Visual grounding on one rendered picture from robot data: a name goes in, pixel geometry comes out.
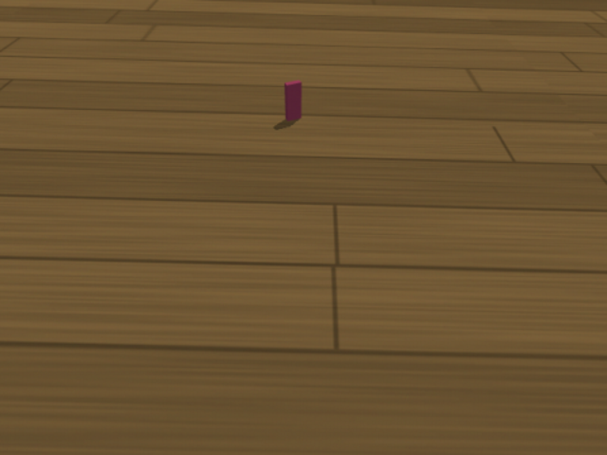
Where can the carton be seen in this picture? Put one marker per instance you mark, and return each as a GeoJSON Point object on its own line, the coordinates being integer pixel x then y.
{"type": "Point", "coordinates": [293, 100]}

